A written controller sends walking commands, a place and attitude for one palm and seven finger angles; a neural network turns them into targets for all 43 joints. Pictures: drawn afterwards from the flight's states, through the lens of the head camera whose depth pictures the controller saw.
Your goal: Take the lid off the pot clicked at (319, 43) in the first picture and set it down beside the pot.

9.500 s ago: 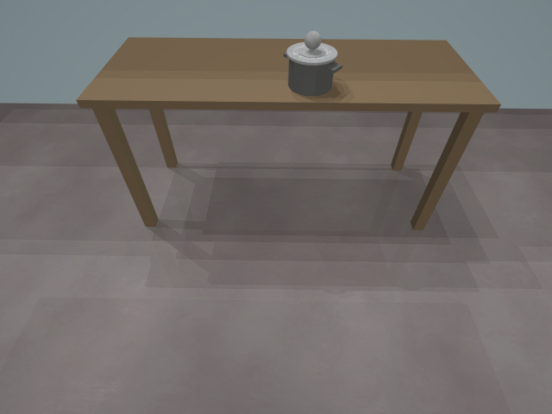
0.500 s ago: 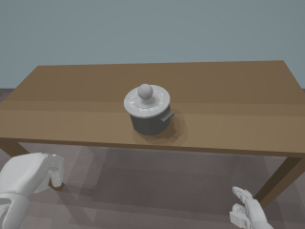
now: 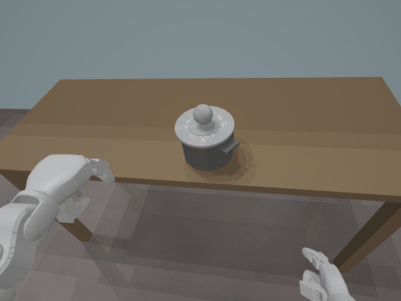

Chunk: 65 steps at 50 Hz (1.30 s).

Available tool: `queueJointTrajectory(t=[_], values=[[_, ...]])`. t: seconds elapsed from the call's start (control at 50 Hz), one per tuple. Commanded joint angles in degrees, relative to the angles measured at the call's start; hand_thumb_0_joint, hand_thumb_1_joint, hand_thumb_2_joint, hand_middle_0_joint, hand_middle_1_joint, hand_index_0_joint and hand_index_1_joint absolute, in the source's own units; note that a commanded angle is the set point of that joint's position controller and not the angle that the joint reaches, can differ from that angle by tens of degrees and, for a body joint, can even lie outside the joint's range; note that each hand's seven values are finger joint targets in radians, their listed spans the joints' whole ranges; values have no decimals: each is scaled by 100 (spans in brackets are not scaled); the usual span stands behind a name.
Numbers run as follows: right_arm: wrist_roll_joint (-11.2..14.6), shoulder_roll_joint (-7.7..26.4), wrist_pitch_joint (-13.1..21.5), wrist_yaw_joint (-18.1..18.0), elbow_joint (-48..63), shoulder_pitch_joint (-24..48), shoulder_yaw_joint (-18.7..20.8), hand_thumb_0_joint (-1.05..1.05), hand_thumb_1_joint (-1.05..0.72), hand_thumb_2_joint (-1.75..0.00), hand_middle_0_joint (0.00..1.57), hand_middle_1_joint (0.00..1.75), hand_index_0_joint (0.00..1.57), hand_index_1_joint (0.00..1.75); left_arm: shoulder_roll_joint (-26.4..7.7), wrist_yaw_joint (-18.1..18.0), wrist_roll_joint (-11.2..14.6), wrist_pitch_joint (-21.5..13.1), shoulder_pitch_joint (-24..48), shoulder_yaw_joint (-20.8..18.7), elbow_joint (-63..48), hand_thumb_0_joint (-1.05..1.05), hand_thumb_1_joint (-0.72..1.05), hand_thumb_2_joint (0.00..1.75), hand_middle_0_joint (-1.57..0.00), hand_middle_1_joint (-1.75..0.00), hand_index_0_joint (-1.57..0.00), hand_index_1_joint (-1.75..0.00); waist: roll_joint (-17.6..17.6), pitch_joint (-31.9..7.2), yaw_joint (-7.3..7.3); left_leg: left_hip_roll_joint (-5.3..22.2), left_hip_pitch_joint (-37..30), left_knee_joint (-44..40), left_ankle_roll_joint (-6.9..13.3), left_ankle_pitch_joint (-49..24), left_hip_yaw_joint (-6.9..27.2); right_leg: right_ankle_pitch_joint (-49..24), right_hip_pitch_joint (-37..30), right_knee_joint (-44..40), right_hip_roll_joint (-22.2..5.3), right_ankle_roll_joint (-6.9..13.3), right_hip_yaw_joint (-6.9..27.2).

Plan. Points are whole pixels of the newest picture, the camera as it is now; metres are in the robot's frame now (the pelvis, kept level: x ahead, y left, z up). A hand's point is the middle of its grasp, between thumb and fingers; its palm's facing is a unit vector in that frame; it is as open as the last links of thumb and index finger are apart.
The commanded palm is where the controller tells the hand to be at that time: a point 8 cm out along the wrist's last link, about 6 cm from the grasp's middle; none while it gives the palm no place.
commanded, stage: reach forward and open the fingers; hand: left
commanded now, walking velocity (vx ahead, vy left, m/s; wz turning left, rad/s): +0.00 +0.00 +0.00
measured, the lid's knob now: (203, 114) +0.55 +0.06 +0.07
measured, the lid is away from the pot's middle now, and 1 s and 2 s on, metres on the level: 0.00 0.00 0.00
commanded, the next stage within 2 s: move the open hand above the knob in 0.34 s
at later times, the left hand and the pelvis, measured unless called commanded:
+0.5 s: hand (78, 165) +0.30 +0.25 +0.16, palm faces -0.11 -0.01 -0.99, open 10.5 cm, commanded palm +0.28 +0.24 +0.22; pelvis -0.01 +0.01 +0.00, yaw +0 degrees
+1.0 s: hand (126, 137) +0.37 +0.19 +0.15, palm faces -0.18 -0.01 -0.98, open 10.5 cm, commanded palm +0.36 +0.18 +0.22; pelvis +0.00 -0.01 +0.00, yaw +0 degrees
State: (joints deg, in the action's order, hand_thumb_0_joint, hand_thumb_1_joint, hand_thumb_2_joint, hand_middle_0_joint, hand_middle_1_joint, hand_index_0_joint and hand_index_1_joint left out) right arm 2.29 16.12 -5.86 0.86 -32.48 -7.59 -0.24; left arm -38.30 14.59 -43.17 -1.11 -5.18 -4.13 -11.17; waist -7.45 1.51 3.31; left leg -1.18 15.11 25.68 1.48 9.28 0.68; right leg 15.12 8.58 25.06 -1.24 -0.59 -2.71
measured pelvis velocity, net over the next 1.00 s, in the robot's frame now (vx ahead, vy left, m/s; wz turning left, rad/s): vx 0.00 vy -0.01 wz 0.00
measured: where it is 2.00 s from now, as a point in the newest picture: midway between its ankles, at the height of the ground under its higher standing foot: outside the picture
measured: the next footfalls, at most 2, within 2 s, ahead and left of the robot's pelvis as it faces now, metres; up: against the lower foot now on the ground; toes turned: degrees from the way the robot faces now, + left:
none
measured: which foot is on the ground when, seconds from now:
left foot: down 0.00-1.00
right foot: down 0.00-1.00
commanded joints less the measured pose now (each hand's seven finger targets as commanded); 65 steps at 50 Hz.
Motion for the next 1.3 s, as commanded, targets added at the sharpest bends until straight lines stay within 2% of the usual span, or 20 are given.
queueJointTrajectory(t=[0.0,0.08,0.2,0.42,0.46,0.48,0.5,0.58,0.6,0.68,0.7,0.78,0.8,0.84,0.88,0.96,1.0,1.08,1.22,1.28], values=[[11,527,367,-4,1051,931,166,0,-90,-90,20,30,20,30,-1467,-157,-3,100,1496,-954,-954,0,-31,139,-81,-12,-81,-12,304,-1317,17,-72,-1030,-330,114,-617,85,-710,222,-412,220,141,-52],[65,541,368,45,1088,986,178,0,-90,-90,20,30,20,30,-1448,-115,-30,213,1772,-952,-850,0,-35,142,-80,-8,-80,-8,199,-1109,-7,-30,-992,-366,73,-422,158,-509,386,-368,275,173,-40],[34,543,357,41,1030,949,144,0,-90,-90,20,30,20,30,-1479,0,-103,320,2403,-791,-702,0,-36,145,-80,-8,-80,-8,212,-1369,11,-27,-1026,-455,63,-366,213,-403,316,-314,253,191,-98],[80,580,354,-30,1006,929,117,0,-90,-90,20,30,20,30,-1596,315,-131,524,3356,-661,-254,0,-38,150,-81,-8,-81,-8,337,-1299,-66,-81,-978,-394,70,-176,183,-292,454,-325,255,171,-67],[94,584,348,-38,1000,962,108,0,-90,-90,20,30,20,30,-1315,363,-123,621,3718,-333,-134,0,-38,150,-81,-8,-81,-8,282,-1306,-109,-108,-995,-397,63,-166,203,-320,514,-305,251,173,-79],[114,568,406,-6,1062,974,109,0,-90,-90,20,30,20,30,-1389,369,-145,637,3707,-434,-166,0,-38,150,-81,-8,-81,-8,327,-1365,-109,-112,-1033,-281,78,-197,192,-360,519,-241,291,203,-39],[91,555,366,-16,1005,969,76,0,-90,-90,20,30,20,30,-1141,435,-140,669,3808,-130,32,0,-38,150,-81,-8,-81,-8,327,-1328,-149,-130,-975,-358,72,-118,170,-284,521,-275,271,186,-91],[111,589,405,-13,1006,957,102,0,-90,-90,20,30,20,30,-1419,418,-268,717,4339,-291,-28,0,-38,150,-81,-8,-81,-8,334,-1501,-139,-144,-1049,-237,77,-215,181,-410,483,-193,282,219,-24],[77,565,371,-17,947,947,67,0,-90,-90,20,30,20,30,-1266,466,-297,742,4495,-87,150,0,-38,150,-81,-8,-81,-8,348,-1584,-143,-172,-1036,-288,83,-298,167,-473,407,-198,265,214,-67],[111,592,350,23,964,920,95,0,-90,-90,20,30,20,30,-1402,469,-361,833,4757,-229,406,0,-38,150,-81,-8,-81,-8,452,-1636,-130,-180,-978,-166,92,-456,148,-700,366,-114,257,231,-10],[82,571,298,19,914,902,72,0,-90,-90,20,30,20,30,-1037,543,-353,902,4652,115,837,0,-38,150,-81,-8,-81,-8,557,-1514,-158,-213,-881,-193,103,-434,84,-708,410,-147,244,209,-47],[132,587,293,56,989,947,113,0,-90,-90,20,30,20,30,-1104,571,-373,946,5097,130,593,0,-38,150,-81,-8,-81,-8,514,-1731,-171,-211,-1006,-95,125,-541,92,-873,379,-74,229,223,15],[120,558,247,43,939,925,82,0,-90,-90,20,30,20,30,-778,624,-378,986,5212,482,793,0,-38,150,-81,-8,-81,-8,560,-1701,-232,-241,-983,-120,131,-518,58,-857,418,-86,229,201,-23],[137,616,210,21,863,829,127,0,-90,-90,20,30,20,30,-967,600,-422,1048,5487,355,1032,0,-38,150,-81,-8,-81,-8,668,-1603,-247,-229,-949,-125,139,-431,58,-832,483,-111,230,191,-7],[136,629,235,40,923,854,122,0,-90,-90,20,30,20,30,-1289,583,-475,1035,5705,93,867,0,-38,150,-81,-8,-81,-8,607,-1860,-174,-252,-957,-49,154,-594,60,-1052,300,-21,194,215,49],[176,601,161,41,860,821,107,0,-90,-90,20,30,20,30,-860,643,-446,1152,5784,470,1489,0,-38,150,-81,-8,-81,-8,760,-1696,-242,-264,-836,-50,151,-618,-3,-1166,394,9,184,174,24],[167,589,153,59,887,819,127,0,-90,-90,20,30,20,30,-699,674,-447,1142,6045,652,1287,0,-38,150,-81,-8,-81,-8,716,-1906,-272,-272,-956,-1,185,-715,-25,-1273,346,30,189,185,35],[186,604,148,77,871,746,159,0,-90,-90,20,30,20,30,-771,627,-481,1167,6412,597,1236,0,-38,150,-81,-8,-81,-8,765,-2043,-318,-253,-1040,92,197,-926,25,-1522,354,103,187,204,46],[220,575,71,100,762,693,150,0,-90,-90,20,30,20,30,-314,520,-589,1361,6975,1023,1751,0,-38,150,-81,-8,-81,-8,726,-2148,-365,-261,-1067,119,201,-1037,-18,-1657,444,192,187,203,15],[215,610,58,96,698,620,151,0,-90,-90,20,30,20,30,-520,461,-620,1413,7029,812,2098,0,-38,150,-81,-8,-81,-8,975,-2213,-362,-247,-959,196,212,-1089,-27,-1809,354,215,180,201,55]])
